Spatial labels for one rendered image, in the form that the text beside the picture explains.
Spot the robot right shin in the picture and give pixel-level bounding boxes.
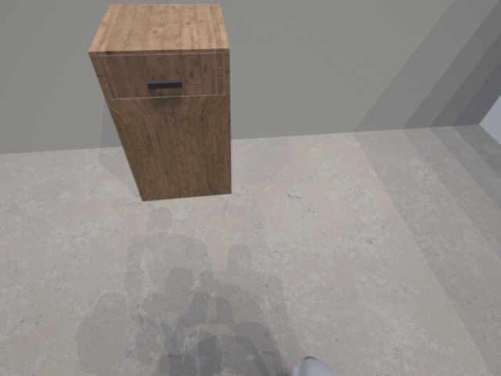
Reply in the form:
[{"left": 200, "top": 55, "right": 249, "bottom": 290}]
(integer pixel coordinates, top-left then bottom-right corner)
[{"left": 302, "top": 355, "right": 319, "bottom": 361}]

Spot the cabinet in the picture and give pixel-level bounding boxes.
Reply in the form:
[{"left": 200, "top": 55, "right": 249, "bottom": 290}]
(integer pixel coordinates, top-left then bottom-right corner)
[{"left": 88, "top": 4, "right": 232, "bottom": 201}]

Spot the handle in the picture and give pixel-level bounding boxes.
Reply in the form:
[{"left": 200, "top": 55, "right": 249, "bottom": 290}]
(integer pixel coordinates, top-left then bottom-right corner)
[{"left": 147, "top": 75, "right": 182, "bottom": 89}]

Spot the robot right thigh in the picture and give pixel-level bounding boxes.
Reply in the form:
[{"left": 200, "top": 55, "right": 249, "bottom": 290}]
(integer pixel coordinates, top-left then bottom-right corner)
[{"left": 291, "top": 359, "right": 338, "bottom": 376}]

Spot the drawer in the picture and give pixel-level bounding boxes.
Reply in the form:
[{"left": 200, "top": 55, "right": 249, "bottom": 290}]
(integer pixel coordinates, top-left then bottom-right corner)
[{"left": 98, "top": 52, "right": 224, "bottom": 99}]

